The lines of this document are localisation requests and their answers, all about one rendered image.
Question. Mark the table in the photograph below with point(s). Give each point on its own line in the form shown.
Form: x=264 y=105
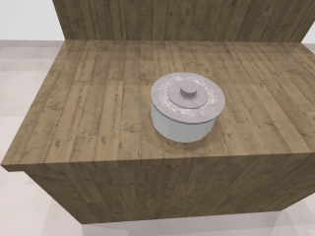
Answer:
x=89 y=141

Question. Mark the pot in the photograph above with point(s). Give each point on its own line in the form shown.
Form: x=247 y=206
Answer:
x=178 y=132

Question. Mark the knob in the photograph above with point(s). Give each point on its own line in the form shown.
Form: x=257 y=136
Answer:
x=188 y=89

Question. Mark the lid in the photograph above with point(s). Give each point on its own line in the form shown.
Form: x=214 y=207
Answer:
x=205 y=106

